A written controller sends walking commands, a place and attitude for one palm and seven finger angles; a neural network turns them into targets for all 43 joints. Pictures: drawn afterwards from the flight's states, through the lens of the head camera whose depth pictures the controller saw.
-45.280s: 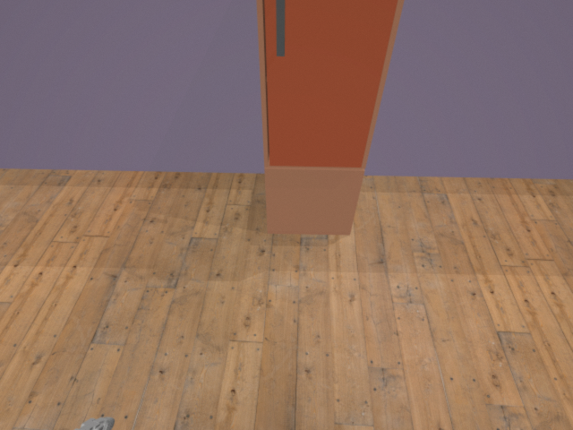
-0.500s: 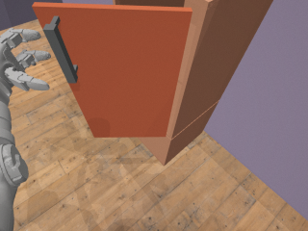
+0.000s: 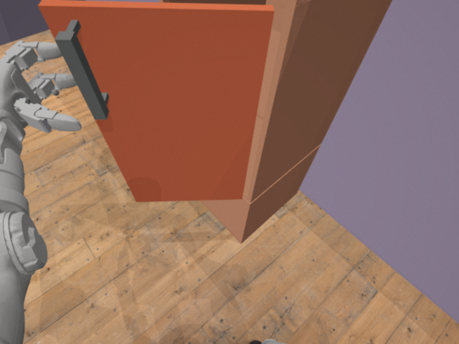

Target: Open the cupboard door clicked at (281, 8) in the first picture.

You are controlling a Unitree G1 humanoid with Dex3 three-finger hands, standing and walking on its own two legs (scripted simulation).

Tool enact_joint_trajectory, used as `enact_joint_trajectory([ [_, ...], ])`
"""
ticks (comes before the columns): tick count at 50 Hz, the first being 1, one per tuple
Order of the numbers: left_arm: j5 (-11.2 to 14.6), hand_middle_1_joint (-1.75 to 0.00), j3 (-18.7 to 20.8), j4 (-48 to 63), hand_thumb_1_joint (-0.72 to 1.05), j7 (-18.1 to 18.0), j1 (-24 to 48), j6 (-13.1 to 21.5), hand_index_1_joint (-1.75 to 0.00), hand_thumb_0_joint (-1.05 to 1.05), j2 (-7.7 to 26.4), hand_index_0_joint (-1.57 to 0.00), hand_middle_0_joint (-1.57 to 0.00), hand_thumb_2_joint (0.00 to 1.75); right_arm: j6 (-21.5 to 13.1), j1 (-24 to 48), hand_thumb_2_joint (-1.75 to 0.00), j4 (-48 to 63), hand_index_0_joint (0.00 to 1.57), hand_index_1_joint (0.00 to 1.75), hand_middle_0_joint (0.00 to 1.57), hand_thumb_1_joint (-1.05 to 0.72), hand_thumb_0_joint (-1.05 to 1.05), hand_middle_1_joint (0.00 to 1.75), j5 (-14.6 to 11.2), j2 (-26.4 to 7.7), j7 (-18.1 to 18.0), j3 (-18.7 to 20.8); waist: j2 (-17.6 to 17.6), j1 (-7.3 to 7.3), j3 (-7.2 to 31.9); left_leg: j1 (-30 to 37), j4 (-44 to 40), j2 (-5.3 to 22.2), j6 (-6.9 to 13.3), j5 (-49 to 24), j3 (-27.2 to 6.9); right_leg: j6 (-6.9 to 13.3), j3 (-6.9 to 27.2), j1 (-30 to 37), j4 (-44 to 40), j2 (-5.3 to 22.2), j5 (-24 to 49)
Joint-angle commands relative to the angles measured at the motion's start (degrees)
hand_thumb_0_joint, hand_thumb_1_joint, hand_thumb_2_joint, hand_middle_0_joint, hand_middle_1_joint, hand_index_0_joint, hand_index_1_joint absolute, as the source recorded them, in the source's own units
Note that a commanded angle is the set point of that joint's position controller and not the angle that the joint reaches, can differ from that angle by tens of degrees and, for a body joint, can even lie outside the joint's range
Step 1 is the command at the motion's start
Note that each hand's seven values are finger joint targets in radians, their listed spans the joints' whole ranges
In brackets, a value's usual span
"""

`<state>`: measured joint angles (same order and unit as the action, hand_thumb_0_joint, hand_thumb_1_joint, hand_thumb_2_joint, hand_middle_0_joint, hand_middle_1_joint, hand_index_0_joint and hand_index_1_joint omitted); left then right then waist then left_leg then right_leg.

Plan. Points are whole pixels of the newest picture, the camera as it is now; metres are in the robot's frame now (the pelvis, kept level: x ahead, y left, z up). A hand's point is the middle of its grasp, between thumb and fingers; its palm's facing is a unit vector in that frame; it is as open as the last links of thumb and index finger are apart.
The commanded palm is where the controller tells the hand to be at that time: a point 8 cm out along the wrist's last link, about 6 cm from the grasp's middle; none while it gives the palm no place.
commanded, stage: slide the fingers in behind the handle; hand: left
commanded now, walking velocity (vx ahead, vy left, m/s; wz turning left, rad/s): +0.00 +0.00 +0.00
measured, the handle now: (88, 73) +0.52 +0.22 +0.17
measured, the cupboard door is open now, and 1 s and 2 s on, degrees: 50 48 48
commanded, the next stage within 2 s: close the thumb around the handle in 1.26 s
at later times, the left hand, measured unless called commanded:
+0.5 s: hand (65, 89) +0.48 +0.24 +0.17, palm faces +0.03 -1.00 +0.00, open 13.9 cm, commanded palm +0.47 +0.27 +0.17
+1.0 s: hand (100, 90) +0.49 +0.19 +0.16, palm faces +0.00 -1.00 +0.01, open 14.0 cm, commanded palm +0.46 +0.24 +0.17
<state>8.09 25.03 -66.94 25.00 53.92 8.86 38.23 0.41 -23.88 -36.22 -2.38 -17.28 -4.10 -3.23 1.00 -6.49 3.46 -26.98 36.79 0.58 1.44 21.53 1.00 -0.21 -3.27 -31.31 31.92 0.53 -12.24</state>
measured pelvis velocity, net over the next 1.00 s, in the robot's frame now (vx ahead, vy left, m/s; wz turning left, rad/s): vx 0.01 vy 0.00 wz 0.01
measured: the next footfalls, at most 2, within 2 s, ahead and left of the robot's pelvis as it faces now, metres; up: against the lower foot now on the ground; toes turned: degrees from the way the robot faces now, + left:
none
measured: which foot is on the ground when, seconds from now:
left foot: down 0.00-1.00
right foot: down 0.00-1.00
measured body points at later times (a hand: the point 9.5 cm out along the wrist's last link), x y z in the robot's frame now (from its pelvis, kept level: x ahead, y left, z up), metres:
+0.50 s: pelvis +0.00 +0.00 +0.00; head +0.07 +0.01 +0.44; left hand +0.47 +0.30 +0.17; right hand +0.03 -0.27 -0.12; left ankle -0.04 +0.10 -0.73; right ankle +0.03 -0.13 -0.72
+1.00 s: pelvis +0.01 +0.00 +0.00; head +0.07 +0.00 +0.45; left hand +0.48 +0.25 +0.16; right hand +0.05 -0.26 -0.12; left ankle -0.04 +0.10 -0.72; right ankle +0.03 -0.13 -0.72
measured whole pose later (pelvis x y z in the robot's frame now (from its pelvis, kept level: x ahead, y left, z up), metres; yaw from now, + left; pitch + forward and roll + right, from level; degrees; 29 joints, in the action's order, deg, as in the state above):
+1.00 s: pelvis +0.01 +0.00 +0.00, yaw +0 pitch +11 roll -2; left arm 8.4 19.2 -61.2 16.3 52.9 8.6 27.0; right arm -2.6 -22.6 -38.1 -1.6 -15.6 -2.8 -2.7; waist 2.0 -5.0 4.1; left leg -25.2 36.4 0.4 1.2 22.0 0.5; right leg -0.1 -3.6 -29.8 32.5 0.7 -13.4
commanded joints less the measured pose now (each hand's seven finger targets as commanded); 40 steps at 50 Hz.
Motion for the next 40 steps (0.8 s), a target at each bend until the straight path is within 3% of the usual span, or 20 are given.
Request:
enact_joint_trajectory([
  [1,1.72,-1.2,-0.48,15.25,-0.5,0.1,27.77,4.69,-1.2,0.0,13.83,-0.3,-0.3,0.3,-1.76,-5.54,-0.9,4.04,0.2,0.3,0.2,-0.9,0.0,0.3,0.02,-9.58,-0.78,3.99,6.86,-0.72,23.17,9.25,-4.07,0.47,-0.68,-24.0,-2.29,1.93,1.28,13.72,-0.27,-1.15,16.31],
  [2,1.94,-1.2,0.32,14.55,-0.5,0.05,27.81,4.37,-1.2,0.0,14.21,-0.3,-0.3,0.3,-1.88,-5.33,-0.9,3.79,0.2,0.3,0.2,-0.9,0.0,0.3,0.08,-9.61,-0.74,3.89,6.97,-0.32,22.54,8.56,-4.27,0.43,-0.74,-22.92,-2.47,1.9,1.38,13.68,-0.43,-1.18,15.9],
  [4,2.12,-1.2,0.14,11.8,-0.5,-0.1,27.46,3.35,-1.2,0.0,13.81,-0.3,-0.3,0.3,-2.0,-5.43,-0.9,3.48,0.2,0.3,0.2,-0.9,0.0,0.3,-0.08,-9.82,-0.85,3.83,3.16,-1.04,19.53,5.89,-4.79,0.45,-0.23,-19.72,-2.29,1.67,1.31,13.53,-0.82,-1.12,14.79],
  [6,1.73,-1.2,-0.47,11.95,-0.5,-0.71,28.71,3.12,-1.2,0.0,13.51,-0.3,-0.3,0.3,-2.23,-5.42,-0.9,3.59,0.2,0.3,0.2,-0.9,0.0,0.3,0.0,-9.71,-0.95,3.58,5.67,-0.94,18.93,5.5,-5.01,0.16,-0.27,-19.05,-2.03,1.94,1.37,13.12,-0.86,-0.91,13.93],
  [7,1.28,-1.2,1.04,11.87,-0.5,-1.28,28.16,3.05,-1.2,0.0,15.34,-0.3,-0.3,0.3,-2.21,-5.68,-0.9,3.44,0.2,0.3,0.2,-0.9,0.0,0.3,0.06,-9.87,-0.93,3.73,4.99,-0.69,19.68,5.69,-4.8,0.26,-0.34,-19.32,-2.35,1.86,1.43,13.22,-0.65,-0.98,14.12],
  [11,0.74,-1.2,-2.3,11.35,-0.5,-1.97,29.16,3.42,-1.2,0.0,11.47,-0.3,-0.3,0.3,-2.5,-5.92,-0.9,3.47,0.2,0.3,0.2,-0.9,0.0,0.3,0.12,-9.55,-0.85,3.8,3.71,-1.95,19.63,5.14,-4.46,0.29,-0.11,-18.94,-2.03,1.66,1.46,13.26,-0.65,-0.95,14.27],
  [12,0.66,-1.2,-0.82,10.92,-0.5,-2.04,29.24,3.39,-1.2,0.0,13.11,-0.3,-0.3,0.3,-2.56,-5.97,-0.9,3.18,0.2,0.3,0.2,-0.9,0.0,0.3,0.14,-9.72,-0.9,3.83,3.7,-1.58,19.89,4.9,-4.39,0.33,-0.14,-18.4,-2.1,1.58,1.7,13.27,-0.6,-0.93,14.2],
  [16,0.95,-1.2,-4.21,10.98,-0.5,-1.76,31.24,3.28,-1.2,0.0,8.9,-0.3,-0.3,0.3,-2.96,-6.09,-0.9,3.03,0.2,0.3,0.2,-0.9,0.0,0.3,0.09,-9.4,-0.99,3.71,6.04,-2.49,19.5,6.45,-4.25,0.32,-0.28,-18.41,-2.39,1.9,1.27,10.87,-0.56,-0.98,12.82],
  [21,1.54,-1.2,-5.8,11.06,-0.5,-2.2,32.58,2.73,-1.2,0.0,6.14,-0.3,-0.3,0.3,-3.52,-6.63,-0.9,2.04,0.2,0.3,0.2,-0.9,0.0,0.3,0.34,-9.41,-0.91,3.84,4.5,-3.25,20.49,7.14,-3.62,0.4,-0.31,-19.38,-2.75,1.75,1.04,10.22,-0.34,-1.09,13.34],
  [22,1.32,-1.2,-5.9,11.9,-0.5,-2.34,33.71,2.83,-1.2,0.0,6.25,-0.3,-0.3,0.3,-3.56,-6.53,-0.9,1.63,0.2,0.3,0.2,-0.9,0.0,0.3,0.39,-9.35,-0.8,3.87,6.3,-3.14,20.83,7.95,-3.64,0.5,-0.63,-20.0,-3.07,1.78,1.08,9.58,-0.34,-1.06,13.41],
  [24,1.52,-1.2,-7.6,11.8,-0.5,-2.51,32.89,2.57,-1.2,0.0,3.28,-0.3,-0.3,0.3,-3.86,-6.33,-0.9,1.56,0.2,0.3,0.2,-0.9,0.0,0.3,0.49,-9.11,-0.56,3.85,6.0,-3.18,20.27,8.57,-3.68,0.53,-0.77,-19.8,-3.29,1.81,0.8,8.61,-0.4,-1.11,12.59],
  [27,2.08,-1.2,-8.1,13.32,-0.5,-3.2,34.95,2.5,-1.2,0.0,1.98,-0.3,-0.3,0.3,-4.23,-6.38,-0.9,1.19,0.2,0.3,0.2,-0.9,0.0,0.3,0.58,-9.09,-0.5,3.98,5.28,-3.68,20.72,9.2,-3.44,0.57,-0.71,-20.26,-3.42,1.66,0.67,8.43,-0.32,-1.18,13.0],
  [28,1.83,-1.2,-6.93,13.53,-0.5,-3.5,34.23,2.65,-1.2,0.0,3.3,-0.3,-0.3,0.3,-4.27,-6.57,-0.9,0.96,0.2,0.3,0.2,-0.9,0.0,0.3,0.67,-9.14,-0.45,4.11,6.17,-2.94,22.14,9.81,-3.26,0.53,-0.95,-21.42,-3.65,1.86,0.69,8.95,0.07,-1.11,13.46],
  [31,2.0,-1.2,-7.99,15.63,-0.5,-4.44,34.6,3.06,-1.2,0.0,1.31,-0.3,-0.3,0.3,-4.4,-6.45,-0.9,1.11,0.2,0.3,0.2,-0.9,0.0,0.3,0.72,-8.58,-0.14,4.15,7.28,-2.86,22.71,11.33,-2.7,0.63,-1.29,-25.33,-3.54,1.93,0.4,9.15,0.52,-1.16,15.13],
  [32,1.84,-1.2,-6.81,15.94,-0.5,-4.83,34.07,3.08,-1.2,0.0,2.23,-0.3,-0.3,0.3,-4.48,-6.4,-0.9,1.11,0.2,0.3,0.2,-0.9,0.0,0.3,0.85,-8.65,0.06,4.16,6.86,-2.19,23.59,11.47,-2.69,0.68,-1.33,-25.71,-3.68,1.87,0.58,9.6,0.6,-1.28,15.59],
  [34,1.69,-1.2,-6.18,15.2,-0.5,-5.55,33.47,2.98,-1.2,0.0,2.81,-0.3,-0.3,0.3,-4.41,-6.22,-0.9,1.18,0.2,0.3,0.2,-0.9,0.0,0.3,0.8,-8.61,0.18,4.09,4.72,-2.23,22.05,9.51,-3.2,0.63,-1.15,-23.9,-3.55,1.78,0.57,10.53,0.44,-1.27,15.44],
  [36,1.62,-1.2,-7.36,16.92,-0.5,-6.23,33.28,3.52,-1.2,0.0,0.96,-0.3,-0.3,0.3,-4.57,-5.96,-0.9,1.66,0.2,0.3,0.2,-0.9,0.0,0.3,0.81,-8.26,0.28,4.12,5.83,-1.97,22.53,10.53,-3.06,0.6,-1.14,-25.99,-3.41,1.91,0.36,10.81,0.82,-1.25,16.2],
  [38,1.16,-1.2,-5.94,17.03,-0.5,-6.84,31.97,3.56,-1.2,0.0,2.46,-0.3,-0.3,0.3,-4.51,-5.62,-0.9,1.73,0.2,0.3,0.2,-0.9,0.0,0.3,0.77,-8.19,0.47,4.09,6.43,-1.22,23.26,10.7,-3.04,0.6,-1.23,-26.35,-3.35,1.89,0.67,11.56,0.88,-1.31,16.86],
  [40,1.21,-1.2,-6.72,17.17,-0.5,-7.03,31.58,3.57,-1.2,0.0,0.89,-0.3,-0.3,0.3,-4.62,-5.36,-0.9,1.83,0.2,0.3,0.2,-0.9,0.0,0.3,0.76,-8.02,0.57,4.17,5.14,-1.35,22.55,10.55,-3.26,0.72,-1.19,-26.23,-3.27,1.84,0.5,11.69,0.71,-1.31,16.96],
])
